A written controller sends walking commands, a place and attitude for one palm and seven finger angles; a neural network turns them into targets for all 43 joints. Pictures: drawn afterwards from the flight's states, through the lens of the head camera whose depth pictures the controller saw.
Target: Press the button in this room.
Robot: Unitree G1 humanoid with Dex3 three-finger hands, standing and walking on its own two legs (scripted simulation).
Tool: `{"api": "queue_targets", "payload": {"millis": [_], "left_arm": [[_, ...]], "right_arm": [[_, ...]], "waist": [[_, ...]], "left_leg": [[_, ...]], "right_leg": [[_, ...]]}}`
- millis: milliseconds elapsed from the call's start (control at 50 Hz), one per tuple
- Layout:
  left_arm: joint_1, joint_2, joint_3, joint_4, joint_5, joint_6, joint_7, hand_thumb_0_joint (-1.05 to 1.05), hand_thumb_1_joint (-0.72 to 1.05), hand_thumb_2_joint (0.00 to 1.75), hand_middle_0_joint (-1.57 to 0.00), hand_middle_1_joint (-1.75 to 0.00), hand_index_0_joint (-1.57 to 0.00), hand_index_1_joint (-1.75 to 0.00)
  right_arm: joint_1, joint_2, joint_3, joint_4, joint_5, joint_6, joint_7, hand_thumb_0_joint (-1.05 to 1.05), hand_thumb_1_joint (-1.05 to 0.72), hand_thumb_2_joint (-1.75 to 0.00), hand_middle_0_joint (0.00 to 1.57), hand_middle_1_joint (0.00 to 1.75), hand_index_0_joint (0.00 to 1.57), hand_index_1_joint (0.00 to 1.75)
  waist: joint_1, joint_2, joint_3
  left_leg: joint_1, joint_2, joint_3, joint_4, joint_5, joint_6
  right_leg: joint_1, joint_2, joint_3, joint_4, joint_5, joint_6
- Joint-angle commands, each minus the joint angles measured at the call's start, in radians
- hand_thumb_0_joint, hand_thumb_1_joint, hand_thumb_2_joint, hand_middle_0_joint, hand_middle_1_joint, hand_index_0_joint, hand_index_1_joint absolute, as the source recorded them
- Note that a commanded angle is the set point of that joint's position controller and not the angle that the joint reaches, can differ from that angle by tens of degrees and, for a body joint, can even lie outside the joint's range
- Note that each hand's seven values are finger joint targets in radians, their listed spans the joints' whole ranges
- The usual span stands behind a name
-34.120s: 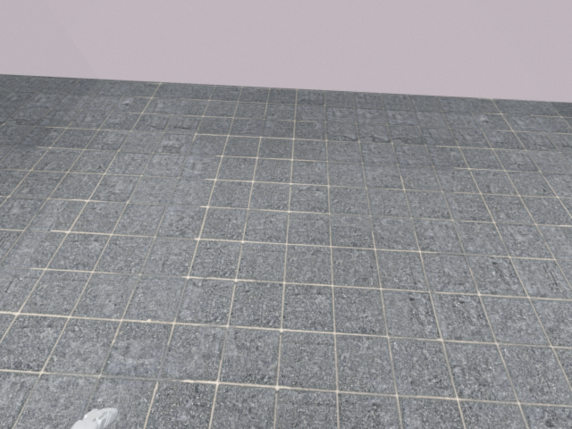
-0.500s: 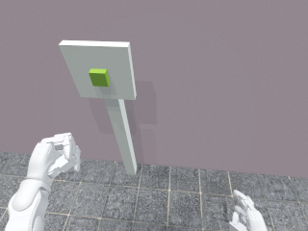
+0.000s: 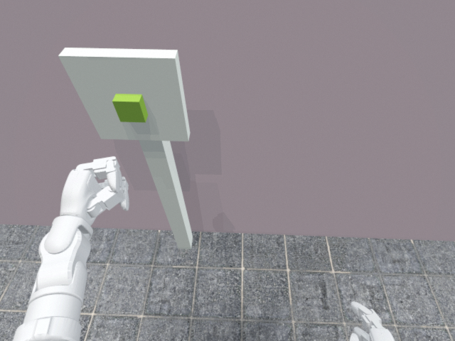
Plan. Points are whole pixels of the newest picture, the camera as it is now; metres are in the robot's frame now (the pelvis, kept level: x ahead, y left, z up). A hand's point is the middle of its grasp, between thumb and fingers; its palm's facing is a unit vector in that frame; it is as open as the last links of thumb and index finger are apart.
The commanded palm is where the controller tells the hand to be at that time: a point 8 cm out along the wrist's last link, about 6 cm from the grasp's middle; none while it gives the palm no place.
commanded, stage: aim a knuckle at the button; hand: left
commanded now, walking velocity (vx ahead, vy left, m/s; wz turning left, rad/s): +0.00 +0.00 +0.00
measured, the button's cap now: (131, 107) +0.54 +0.23 +0.10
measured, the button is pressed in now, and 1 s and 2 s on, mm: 0 0 3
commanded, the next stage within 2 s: press the button with the knuckle in 1.28 s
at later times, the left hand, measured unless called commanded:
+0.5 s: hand (139, 154) +0.43 +0.19 +0.08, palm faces +0.00 -1.00 -0.03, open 3.1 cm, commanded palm +0.41 +0.24 +0.07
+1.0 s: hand (135, 150) +0.44 +0.20 +0.08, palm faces +0.01 -1.00 -0.02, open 3.1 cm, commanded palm +0.41 +0.25 +0.07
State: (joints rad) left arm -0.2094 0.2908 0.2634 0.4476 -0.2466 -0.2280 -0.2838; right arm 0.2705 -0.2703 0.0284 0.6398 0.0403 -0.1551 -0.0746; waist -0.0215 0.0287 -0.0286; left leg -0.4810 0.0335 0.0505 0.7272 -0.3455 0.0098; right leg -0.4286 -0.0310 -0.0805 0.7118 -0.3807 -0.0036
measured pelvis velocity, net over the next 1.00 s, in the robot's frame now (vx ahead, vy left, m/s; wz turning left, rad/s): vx -0.01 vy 0.00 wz -0.02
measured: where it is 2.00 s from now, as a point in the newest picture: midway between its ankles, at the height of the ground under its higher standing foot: outside the picture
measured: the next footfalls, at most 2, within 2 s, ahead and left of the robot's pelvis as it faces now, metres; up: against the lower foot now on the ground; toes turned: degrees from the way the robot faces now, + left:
none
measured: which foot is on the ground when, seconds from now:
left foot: down 0.00-1.00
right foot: down 0.00-1.00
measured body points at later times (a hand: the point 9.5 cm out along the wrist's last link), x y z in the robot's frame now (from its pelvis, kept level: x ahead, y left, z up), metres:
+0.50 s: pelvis -0.01 +0.00 -0.01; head +0.06 +0.00 +0.44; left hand +0.42 +0.24 +0.09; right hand +0.06 -0.26 -0.13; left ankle +0.01 +0.11 -0.72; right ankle -0.01 -0.12 -0.72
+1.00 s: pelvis -0.01 +0.00 -0.01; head +0.06 +0.00 +0.43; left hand +0.43 +0.25 +0.08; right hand +0.04 -0.27 -0.13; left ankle +0.01 +0.11 -0.72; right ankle -0.01 -0.12 -0.72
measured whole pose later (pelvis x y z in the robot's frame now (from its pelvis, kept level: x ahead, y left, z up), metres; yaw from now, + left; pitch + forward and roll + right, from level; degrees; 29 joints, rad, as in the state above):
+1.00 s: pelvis -0.01 +0.00 -0.01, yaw -1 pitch +12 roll -1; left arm -0.67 0.43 0.37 1.01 -0.17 -0.37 -0.29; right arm 0.35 -0.27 0.02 0.65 0.03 0.03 -0.05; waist -0.09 0.02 -0.06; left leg -0.66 0.06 0.05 0.82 -0.37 0.01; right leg -0.61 -0.01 -0.07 0.79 -0.39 -0.01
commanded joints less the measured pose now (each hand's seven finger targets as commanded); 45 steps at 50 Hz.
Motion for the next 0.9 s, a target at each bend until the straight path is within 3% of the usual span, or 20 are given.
{"api": "queue_targets", "payload": {"millis": [0,20,100,160,200,300,340,360,440,480,540,580,640,660,740,800,840,860,880], "left_arm": [[-0.421,0.212,0.054,-0.152,0.005,-0.08,0.011,0.0,0.9,0.9,-1.3,-1.5,-1.3,-1.5],[-0.446,0.206,0.048,-0.141,0.009,-0.081,0.015,0.0,0.9,0.9,-1.3,-1.5,-1.3,-1.5],[-0.465,0.189,0.039,-0.089,0.014,-0.082,0.029,0.0,0.9,0.9,-1.3,-1.5,-1.3,-1.5],[-0.481,0.223,0.071,0.025,0.024,-0.076,0.045,0.0,0.9,0.9,-1.3,-1.5,-1.3,-1.5],[-0.533,0.216,0.062,0.074,0.034,-0.079,0.052,0.0,0.9,0.9,-1.3,-1.5,-1.3,-1.5],[-0.661,0.279,0.097,0.094,0.057,-0.127,0.06,0.0,0.9,0.9,-1.3,-1.5,-1.3,-1.5],[-0.744,0.271,0.079,0.121,0.061,-0.15,0.057,0.0,0.9,0.9,-1.3,-1.5,-1.3,-1.5],[-0.794,0.274,0.073,0.142,0.064,-0.163,0.057,0.0,0.9,0.9,-1.3,-1.5,-1.3,-1.5],[-0.849,0.264,0.061,0.225,0.07,-0.188,0.047,0.0,0.9,0.9,-1.3,-1.5,-1.3,-1.5],[-0.875,0.257,0.058,0.301,0.072,-0.185,0.048,0.0,0.9,0.9,-1.3,-1.5,-1.3,-1.5],[-0.851,0.28,0.085,0.383,0.078,-0.178,0.047,0.0,0.9,0.9,-1.3,-1.5,-1.3,-1.5],[-0.782,0.317,0.126,0.387,0.083,-0.183,0.05,0.0,0.9,0.9,-1.3,-1.5,-1.3,-1.5],[-0.791,0.332,0.137,0.317,0.083,-0.2,0.057,0.0,0.9,0.9,-1.3,-1.5,-1.3,-1.5],[-0.765,0.364,0.164,0.322,0.084,-0.205,0.06,0.0,0.9,0.9,-1.3,-1.5,-1.3,-1.5],[-0.817,0.401,0.187,0.285,0.081,-0.221,0.06,0.0,0.9,0.9,-1.3,-1.5,-1.3,-1.5],[-0.844,0.425,0.193,0.274,0.082,-0.232,0.048,0.0,0.9,0.9,-1.3,-1.5,-1.3,-1.5],[-0.854,0.405,0.168,0.286,0.082,-0.232,0.03,0.0,0.9,0.9,-1.3,-1.5,-1.3,-1.5],[-0.88,0.373,0.138,0.289,0.078,-0.231,0.02,0.0,0.9,0.9,-1.3,-1.5,-1.3,-1.5],[-0.861,0.353,0.126,0.338,0.072,-0.22,0.008,0.0,0.9,0.9,-1.3,-1.5,-1.3,-1.5]], "right_arm": [[-0.01,-0.128,-0.056,-0.116,0.001,-0.024,-0.007,0.0,-0.9,-0.9,0.2,0.3,0.2,0.3],[-0.005,-0.127,-0.056,-0.115,0.0,-0.021,-0.005,0.0,-0.9,-0.9,0.2,0.3,0.2,0.3],[0.021,-0.129,-0.064,-0.113,-0.004,0.0,0.007,0.0,-0.9,-0.9,0.2,0.3,0.2,0.3],[0.037,-0.136,-0.059,-0.104,-0.005,0.025,0.012,0.0,-0.9,-0.9,0.2,0.3,0.2,0.3],[0.042,-0.137,-0.06,-0.105,-0.003,0.04,0.015,0.0,-0.9,-0.9,0.2,0.3,0.2,0.3],[0.068,-0.139,-0.065,-0.104,-0.011,0.068,0.019,0.0,-0.9,-0.9,0.2,0.3,0.2,0.3],[0.076,-0.137,-0.063,-0.092,-0.011,0.075,0.018,0.0,-0.9,-0.9,0.2,0.3,0.2,0.3],[0.089,-0.139,-0.063,-0.078,-0.014,0.079,0.017,0.0,-0.9,-0.9,0.2,0.3,0.2,0.3],[0.114,-0.147,-0.07,-0.059,-0.017,0.09,0.021,0.0,-0.9,-0.9,0.2,0.3,0.2,0.3],[0.127,-0.149,-0.07,-0.047,-0.017,0.099,0.024,0.0,-0.9,-0.9,0.2,0.3,0.2,0.3],[0.14,-0.154,-0.072,-0.052,-0.019,0.115,0.029,0.0,-0.9,-0.9,0.2,0.3,0.2,0.3],[0.146,-0.155,-0.074,-0.073,-0.023,0.125,0.034,0.0,-0.9,-0.9,0.2,0.3,0.2,0.3],[0.143,-0.146,-0.073,-0.096,-0.024,0.139,0.039,0.0,-0.9,-0.9,0.2,0.3,0.2,0.3],[0.148,-0.149,-0.074,-0.099,-0.025,0.144,0.04,0.0,-0.9,-0.9,0.2,0.3,0.2,0.3],[0.144,-0.147,-0.074,-0.107,-0.018,0.156,0.031,0.0,-0.9,-0.9,0.2,0.3,0.2,0.3],[0.141,-0.145,-0.071,-0.101,-0.014,0.158,0.023,0.0,-0.9,-0.9,0.2,0.3,0.2,0.3],[0.14,-0.142,-0.069,-0.094,-0.012,0.157,0.018,0.0,-0.9,-0.9,0.2,0.3,0.2,0.3],[0.141,-0.139,-0.067,-0.092,-0.012,0.157,0.018,0.0,-0.9,-0.9,0.2,0.3,0.2,0.3],[0.14,-0.141,-0.067,-0.086,-0.009,0.156,0.017,0.0,-0.9,-0.9,0.2,0.3,0.2,0.3]], "waist": [[-0.028,0.022,-0.294],[-0.025,0.053,-0.311],[-0.025,0.025,-0.359],[-0.028,-0.036,-0.3],[-0.035,-0.049,-0.279],[-0.039,0.006,-0.365],[-0.06,0.038,-0.357],[-0.074,0.019,-0.355],[-0.079,0.057,-0.398],[-0.091,0.024,-0.391],[-0.08,0.001,-0.368],[-0.052,-0.005,-0.413],[-0.047,0.01,-0.436],[-0.04,-0.012,-0.429],[-0.059,-0.029,-0.403],[-0.068,0.024,-0.406],[-0.077,0.054,-0.402],[-0.094,0.03,-0.398],[-0.093,0.034,-0.375]], "left_leg": [[0.188,-0.027,-0.062,-0.079,0.26,0.01],[0.204,-0.027,-0.066,-0.075,0.282,0.007],[0.221,-0.019,-0.071,-0.059,0.346,0.003],[0.152,-0.02,-0.07,-0.061,0.299,0.005],[0.127,-0.021,-0.066,-0.062,0.271,0.005],[0.149,-0.021,-0.061,-0.037,0.299,0.008],[0.151,-0.019,-0.061,-0.027,0.28,0.005],[0.148,-0.016,-0.069,-0.021,0.274,0.008],[0.178,-0.013,-0.083,-0.008,0.292,0.003],[0.149,-0.014,-0.08,-0.001,0.272,0.006],[0.088,-0.018,-0.071,-0.001,0.236,0.01],[0.076,-0.02,-0.062,0.003,0.264,0.012],[0.072,-0.021,-0.047,0.008,0.285,0.016],[0.05,-0.021,-0.046,0.01,0.278,0.019],[0.013,-0.022,-0.029,0.001,0.208,0.026],[0.028,-0.022,-0.028,0.004,0.193,0.027],[0.043,-0.023,-0.032,0.008,0.195,0.027],[0.047,-0.021,-0.035,0.011,0.194,0.03],[0.045,-0.021,-0.035,0.012,0.184,0.028]], "right_leg": [[0.018,0.036,0.033,-0.074,0.309,-0.012],[0.012,0.036,0.032,-0.067,0.319,-0.015],[0.012,0.039,0.028,-0.055,0.364,-0.013],[0.001,0.042,0.026,-0.056,0.338,-0.013],[-0.018,0.042,0.026,-0.053,0.318,-0.012],[-0.015,0.043,0.043,-0.035,0.339,-0.016],[-0.049,0.045,0.043,-0.032,0.317,-0.015],[-0.066,0.049,0.041,-0.028,0.302,-0.016],[-0.109,0.051,0.039,-0.015,0.29,-0.02],[-0.122,0.052,0.038,-0.014,0.282,-0.015],[-0.115,0.05,0.04,-0.012,0.27,-0.015],[-0.072,0.05,0.045,0.0,0.306,-0.016],[-0.043,0.052,0.056,0.002,0.35,-0.012],[-0.025,0.054,0.059,0.003,0.352,-0.013],[-0.007,0.055,0.076,-0.016,0.33,-0.002],[-0.017,0.055,0.083,-0.021,0.315,-0.005],[-0.034,0.057,0.082,-0.022,0.308,-0.008],[-0.045,0.059,0.078,-0.023,0.306,-0.006],[-0.065,0.059,0.074,-0.028,0.295,-0.008]]}}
